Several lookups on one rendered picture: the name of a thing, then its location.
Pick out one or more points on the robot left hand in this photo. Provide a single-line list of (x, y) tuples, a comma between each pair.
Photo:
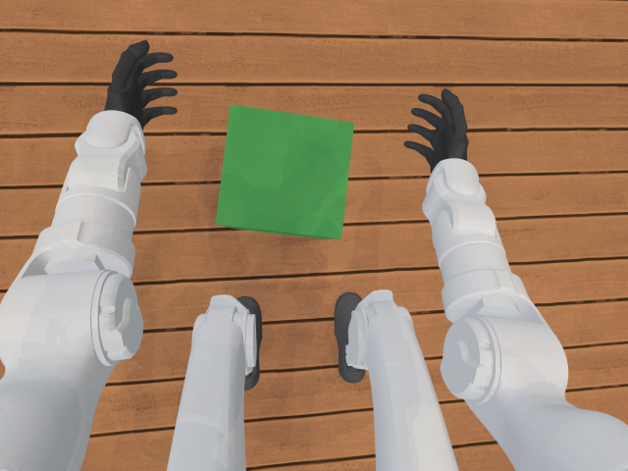
[(126, 94)]

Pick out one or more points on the robot left forearm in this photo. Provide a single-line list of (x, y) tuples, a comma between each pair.
[(97, 208)]

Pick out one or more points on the robot right hand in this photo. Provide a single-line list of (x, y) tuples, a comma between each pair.
[(451, 140)]

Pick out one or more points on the right robot upper arm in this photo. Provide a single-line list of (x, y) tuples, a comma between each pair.
[(513, 375)]

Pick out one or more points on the robot right shin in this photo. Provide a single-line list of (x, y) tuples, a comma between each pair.
[(376, 295)]

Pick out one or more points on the left robot upper arm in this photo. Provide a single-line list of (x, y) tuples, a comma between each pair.
[(61, 336)]

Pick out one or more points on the robot right forearm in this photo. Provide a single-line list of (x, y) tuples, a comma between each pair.
[(471, 256)]

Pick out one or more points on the left robot foot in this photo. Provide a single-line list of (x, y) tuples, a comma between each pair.
[(250, 303)]

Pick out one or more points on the carton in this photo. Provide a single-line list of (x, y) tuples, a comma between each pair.
[(284, 173)]

